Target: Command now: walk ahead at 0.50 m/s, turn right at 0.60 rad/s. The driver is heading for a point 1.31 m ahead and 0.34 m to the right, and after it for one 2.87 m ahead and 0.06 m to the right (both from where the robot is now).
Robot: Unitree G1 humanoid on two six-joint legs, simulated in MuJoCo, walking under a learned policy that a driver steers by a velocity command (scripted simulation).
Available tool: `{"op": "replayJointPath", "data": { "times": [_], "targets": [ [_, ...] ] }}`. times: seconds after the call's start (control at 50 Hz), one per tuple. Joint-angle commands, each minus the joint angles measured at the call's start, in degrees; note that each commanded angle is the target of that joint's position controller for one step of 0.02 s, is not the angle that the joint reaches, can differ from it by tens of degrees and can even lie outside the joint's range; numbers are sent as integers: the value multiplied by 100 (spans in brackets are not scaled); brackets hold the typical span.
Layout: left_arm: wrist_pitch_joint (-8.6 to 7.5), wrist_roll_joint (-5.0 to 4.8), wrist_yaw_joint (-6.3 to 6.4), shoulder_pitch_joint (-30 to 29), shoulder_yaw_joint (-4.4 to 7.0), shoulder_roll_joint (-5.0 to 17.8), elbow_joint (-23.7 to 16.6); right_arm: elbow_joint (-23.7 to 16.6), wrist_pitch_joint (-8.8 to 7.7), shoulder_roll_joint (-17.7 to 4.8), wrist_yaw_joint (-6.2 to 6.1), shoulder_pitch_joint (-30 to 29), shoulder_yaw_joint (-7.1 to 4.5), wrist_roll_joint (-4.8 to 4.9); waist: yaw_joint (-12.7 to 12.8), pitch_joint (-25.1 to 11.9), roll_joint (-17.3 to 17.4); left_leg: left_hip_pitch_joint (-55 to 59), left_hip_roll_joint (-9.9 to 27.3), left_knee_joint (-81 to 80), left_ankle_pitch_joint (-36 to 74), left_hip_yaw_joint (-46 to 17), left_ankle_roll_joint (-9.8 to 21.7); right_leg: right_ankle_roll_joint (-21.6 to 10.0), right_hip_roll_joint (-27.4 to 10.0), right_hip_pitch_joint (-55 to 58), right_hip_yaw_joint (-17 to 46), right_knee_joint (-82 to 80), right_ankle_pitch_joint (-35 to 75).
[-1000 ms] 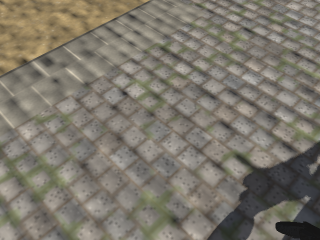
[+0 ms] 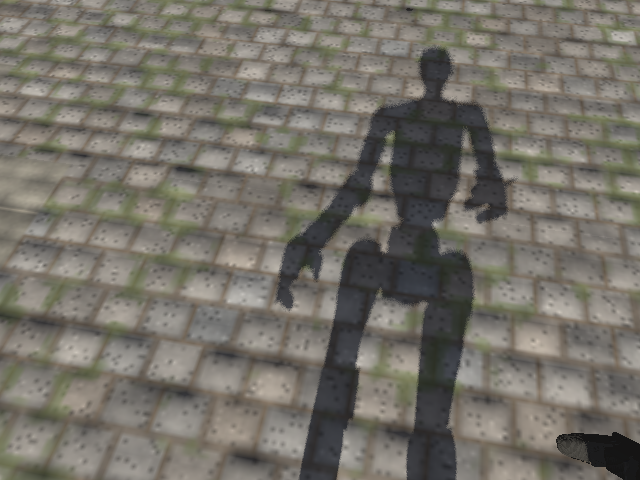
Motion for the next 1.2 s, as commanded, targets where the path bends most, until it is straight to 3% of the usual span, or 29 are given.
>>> {"op": "replayJointPath", "data": {
  "times": [0.02, 0.06, 0.12, 0.2, 0.3, 0.38, 0.42, 0.46, 0.48, 0.5, 0.52, 0.54, 0.56, 0.58, 0.6, 0.66, 0.72, 0.8, 0.9, 0.96, 1.0, 1.02, 1.04, 1.06, 1.08, 1.1, 1.12, 1.16, 1.2],
  "targets": [
    [-135, -105, 9, 196, 59, 726, -541, -21, 35, -991, -37, 1632, -371, 80, -821, -1094, 1233, 4102, 2544, -1443, -2649, -4121, 1289, 170, -420, -3711, -146, 3105, -134],
    [-77, 25, -9, -554, 103, 768, -671, -54, 125, -663, -78, 1128, -251, 21, -724, -181, 572, 2708, 2032, -1590, -1546, -2493, 951, 200, -779, -3490, -465, 2915, 677],
    [2, -19, -82, -546, 80, 429, -696, 59, 86, -517, -104, 932, -208, 1, -476, 81, 831, 1875, 1639, -1988, -471, -1302, 873, 196, -1078, -2972, -625, 2402, 1105],
    [37, 29, -100, -895, 13, 245, -840, 277, 36, -806, -117, 1081, -307, 12, -501, 117, 562, 2050, 1764, -2201, 574, -527, 1044, 308, -1175, -3289, -674, 1666, 1757],
    [-50, 24, -277, -1685, -64, 106, -977, 451, 136, -999, -160, 1219, -331, 60, -780, 291, 479, 2290, 1603, -2202, 1016, 476, 811, 244, -1082, -2959, -1110, 69, 3001],
    [-47, -7, -414, -2162, -62, 141, -1199, 609, 256, -1215, -159, 1475, -390, 173, -862, 491, 492, 2822, 1817, -2041, 1414, 794, 679, 25, -962, -2785, -1415, -652, 2664],
    [-24, 33, -437, -2005, 29, 320, -1235, 617, 325, -1383, -181, 1444, -442, 235, -644, 303, 628, 3080, 1847, -1436, 3139, 1026, 569, -202, -662, -2270, -1701, -820, 2061],
    [18, 47, -395, -810, 265, 707, -954, 585, 410, -1460, -229, 1344, -462, 287, 99, -393, 623, 2844, 1662, 297, 4546, 1334, 373, -545, -167, -583, -1975, -1232, 2036],
    [69, 22, -296, 245, 465, 1088, -666, 524, 397, -1257, -258, 1413, -377, 201, 574, -921, 291, 1664, 1455, 1860, 3532, 1363, 145, -800, -293, 1194, -1453, -1347, 2219],
    [60, -51, -209, 218, 556, 1789, -651, 184, 292, -392, -188, 1855, -99, -102, -48, -1258, -1409, -995, 471, 3987, -1917, 1196, -215, -1689, -1860, 3103, 1524, -1604, 1737],
    [-58, -12, -247, 374, 443, 1538, -878, 48, 64, -666, -118, 1505, -80, 65, 231, -2339, -1105, -1764, 58, 4958, -2780, -249, -215, -2276, -2478, 3554, 3652, -2594, 661],
    [-150, 47, -278, 226, 322, 1139, -784, -119, -55, -1054, -67, 884, -187, 297, 372, -1584, -625, -2283, 372, 4931, -2195, -436, -110, -1911, -2293, 3142, 2859, -2752, 934],
    [-196, 34, -274, -42, 266, 979, -758, -163, -123, -972, -73, 758, -140, 280, 162, -1004, -350, -2151, 601, 4433, -1692, -390, -27, -1701, -2050, 2319, 2123, -2748, 1378],
    [-202, 49, -261, -481, 190, 768, -795, -50, -127, -944, -109, 809, -145, 143, -118, -664, -4, -1759, 819, 3939, -1372, -368, -58, -1511, -1839, 1499, 1524, -2765, 1990],
    [-211, 117, -243, -773, 116, 587, -867, 19, -69, -997, -110, 936, -183, 73, -329, -507, -93, -1326, 961, 3615, -1151, -380, -93, -1441, -1686, 908, 1116, -2871, 2624],
    [-272, 143, -187, -869, 76, 568, -754, 122, 125, -798, -82, 1110, -153, 14, -514, -345, -128, -857, 986, 3074, -855, -204, -299, -1481, -1551, 78, 557, -3160, 3530],
    [-295, 133, -100, -660, 95, 705, -538, -13, 186, -570, -86, 588, -67, -8, -355, -47, -136, -979, 942, 2056, 153, -118, -443, -1338, -1343, -179, 15, -3340, 3597],
    [-310, 117, -86, -390, 73, 757, -288, -97, 157, -439, 3, -66, 5, 103, -13, 170, -246, -689, 737, 658, 1552, 25, -355, -1040, -1254, -99, -415, -3435, 2850],
    [-278, 116, -106, -14, 100, 832, 94, -348, 128, -528, 164, -546, 2, 180, 171, 453, -189, -1346, 643, 118, 1046, -36, 45, -937, -1791, 1127, -426, -3185, 3097],
    [-197, 116, -55, -135, 138, 930, 163, -384, 131, -619, 247, -266, -39, 169, -50, 236, -293, -956, 380, 4, 250, 122, 329, -713, -1874, 1580, -699, -2635, 4677],
    [-122, 144, 1, -342, 125, 954, 95, -111, 157, -930, 202, 863, -231, 122, -665, -552, -265, 726, -94, -125, 304, 510, 595, -446, -1525, 1389, -1156, -1171, 6599],
    [-126, 222, 60, -300, 55, 831, -22, 23, 181, -1265, 152, 1724, -350, 119, -1007, -1165, 66, 2331, 472, 15, 730, -365, 893, -216, -1317, 339, -1361, 293, 5664],
    [-256, 276, -10, 372, -120, 289, -186, 40, 187, -1800, 141, 2128, -479, 109, -711, -1860, 1495, 4424, 1847, -431, -201, -3349, 2006, 304, -206, -2080, -1426, 2598, 1950],
    [-416, 234, -88, 132, -127, 491, -127, 72, 211, -1310, 147, 2279, -359, 207, -926, -2156, 1365, 4955, 2025, -1213, -1011, -4548, 2059, 285, -81, -2972, -611, 3172, -173],
    [-529, 26, -171, -424, -60, 771, -303, -2, 241, -1108, 101, 1971, -298, 186, -979, -1338, 996, 4378, 1922, -1333, -1274, -3829, 1788, 210, -413, -3459, -491, 3321, 159],
    [-598, 19, -174, -812, -90, 741, -400, -100, 265, -1057, 70, 1658, -286, 146, -893, -805, 406, 3560, 1710, -1403, -960, -3220, 1629, 162, -647, -3418, -605, 3000, 570],
    [-622, 135, -145, -1011, -74, 716, -449, -161, 286, -965, 55, 1402, -254, 120, -716, -374, 77, 2786, 1517, -1504, -363, -2756, 1555, 184, -816, -3263, -696, 2487, 826],
    [-545, 245, -105, -861, -40, 669, -470, -288, 291, -852, 21, 1177, -206, 57, -398, -227, 333, 2000, 1234, -1726, 495, -2333, 1544, 293, -972, -2688, -715, 1918, 1090],
    [-451, 272, -73, -749, -69, 535, -438, -281, 282, -881, -30, 1180, -222, 95, -303, -202, 445, 1605, 1118, -1816, 997, -1987, 1598, 469, -982, -2546, -832, 1489, 1180]
  ]
}}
